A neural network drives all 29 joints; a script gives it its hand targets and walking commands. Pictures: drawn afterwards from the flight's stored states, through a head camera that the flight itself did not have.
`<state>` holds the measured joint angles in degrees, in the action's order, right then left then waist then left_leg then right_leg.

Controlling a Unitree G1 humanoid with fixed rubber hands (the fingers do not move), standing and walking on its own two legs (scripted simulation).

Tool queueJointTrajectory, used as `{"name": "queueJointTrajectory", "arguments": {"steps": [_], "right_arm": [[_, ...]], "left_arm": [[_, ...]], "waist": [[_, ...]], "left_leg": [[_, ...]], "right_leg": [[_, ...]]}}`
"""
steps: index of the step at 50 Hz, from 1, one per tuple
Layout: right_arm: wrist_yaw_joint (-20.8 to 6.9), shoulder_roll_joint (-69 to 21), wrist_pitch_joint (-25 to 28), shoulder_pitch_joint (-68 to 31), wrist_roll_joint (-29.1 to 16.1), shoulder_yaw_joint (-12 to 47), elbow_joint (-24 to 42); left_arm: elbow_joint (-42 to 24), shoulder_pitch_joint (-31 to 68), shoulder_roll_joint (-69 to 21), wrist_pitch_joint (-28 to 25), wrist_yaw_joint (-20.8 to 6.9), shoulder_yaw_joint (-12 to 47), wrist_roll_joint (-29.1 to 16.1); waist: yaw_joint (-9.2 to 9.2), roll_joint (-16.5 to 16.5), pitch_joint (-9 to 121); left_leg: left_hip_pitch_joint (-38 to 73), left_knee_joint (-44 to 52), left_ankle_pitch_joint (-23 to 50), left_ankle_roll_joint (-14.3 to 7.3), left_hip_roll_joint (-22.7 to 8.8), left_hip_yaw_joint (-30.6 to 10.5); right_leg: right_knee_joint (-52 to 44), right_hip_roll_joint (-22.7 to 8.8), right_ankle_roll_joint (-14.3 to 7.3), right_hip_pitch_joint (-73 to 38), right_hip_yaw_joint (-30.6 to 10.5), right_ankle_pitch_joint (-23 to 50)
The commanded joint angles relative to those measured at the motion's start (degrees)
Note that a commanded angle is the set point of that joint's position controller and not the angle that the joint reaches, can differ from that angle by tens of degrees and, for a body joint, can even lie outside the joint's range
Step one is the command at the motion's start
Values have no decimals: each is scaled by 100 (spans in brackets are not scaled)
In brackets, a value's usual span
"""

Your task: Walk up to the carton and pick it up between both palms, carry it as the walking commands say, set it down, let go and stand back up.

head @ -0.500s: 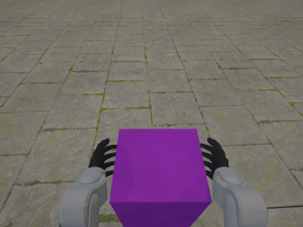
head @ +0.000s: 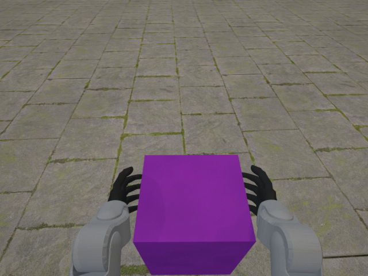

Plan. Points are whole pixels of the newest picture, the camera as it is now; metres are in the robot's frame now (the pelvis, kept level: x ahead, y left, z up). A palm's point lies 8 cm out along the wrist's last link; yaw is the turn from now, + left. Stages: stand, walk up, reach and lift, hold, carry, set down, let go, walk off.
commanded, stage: carry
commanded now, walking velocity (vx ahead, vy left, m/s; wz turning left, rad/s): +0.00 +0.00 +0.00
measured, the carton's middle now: (191, 219) +0.26 +0.00 +0.02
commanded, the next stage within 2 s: hold in 1.58 s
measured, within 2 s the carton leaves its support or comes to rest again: neither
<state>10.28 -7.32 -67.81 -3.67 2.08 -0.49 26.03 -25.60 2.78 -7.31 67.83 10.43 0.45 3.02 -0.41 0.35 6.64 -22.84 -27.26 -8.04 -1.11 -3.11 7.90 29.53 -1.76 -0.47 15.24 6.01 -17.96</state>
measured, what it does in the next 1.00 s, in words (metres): stands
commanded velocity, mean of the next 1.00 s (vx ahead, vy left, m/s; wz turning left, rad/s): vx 0.00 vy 0.00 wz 0.00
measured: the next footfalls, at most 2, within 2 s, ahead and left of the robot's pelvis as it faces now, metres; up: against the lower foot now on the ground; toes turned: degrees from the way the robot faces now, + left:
none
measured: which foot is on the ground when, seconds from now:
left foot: down 0.00-1.00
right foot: down 0.00-1.00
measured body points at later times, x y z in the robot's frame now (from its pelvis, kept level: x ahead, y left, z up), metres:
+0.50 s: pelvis +0.01 -0.01 +0.00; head +0.00 -0.02 +0.45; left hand +0.27 +0.12 +0.09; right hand +0.28 -0.15 +0.09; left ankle +0.06 +0.11 -0.74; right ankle -0.03 -0.11 -0.74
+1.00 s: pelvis +0.01 -0.02 +0.00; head +0.00 -0.03 +0.45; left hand +0.28 +0.12 +0.09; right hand +0.28 -0.16 +0.09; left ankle +0.06 +0.11 -0.73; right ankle -0.03 -0.11 -0.74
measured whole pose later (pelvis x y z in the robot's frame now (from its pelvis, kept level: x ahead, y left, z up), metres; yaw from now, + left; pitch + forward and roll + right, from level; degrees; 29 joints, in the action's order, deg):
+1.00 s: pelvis +0.01 -0.02 +0.00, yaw +1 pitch +3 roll +0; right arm 10.5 -7.3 -67.5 -4.7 2.3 -0.5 24.2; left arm -23.9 3.5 -7.3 67.3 10.1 -0.4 3.0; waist -0.4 0.5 6.8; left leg -21.8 -28.1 -9.4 0.7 -4.0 6.6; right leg 30.1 -0.8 -2.1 13.7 7.1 -19.9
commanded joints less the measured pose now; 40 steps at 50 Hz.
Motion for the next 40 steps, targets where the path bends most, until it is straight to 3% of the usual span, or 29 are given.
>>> {"name": "queueJointTrajectory", "arguments": {"steps": [1, 40], "right_arm": [[-670, -4603, 51, -1845, -1391, 3037, 380], [-633, -4565, 86, -1934, -1328, 2985, 239]], "left_arm": [[-487, 2011, -4553, -118, -696, 3032, -1396], [-352, 2088, -4464, -163, -677, 2872, -1338]], "waist": [[-4, -12, 919], [-4, -66, 917]], "left_leg": [[1089, 228, 706, 14, -528, -689], [991, 83, 790, 14, -496, -629]], "right_leg": [[-604, -576, -111, 268, -545, 759], [-532, -605, -143, -7, -512, 1393]]}}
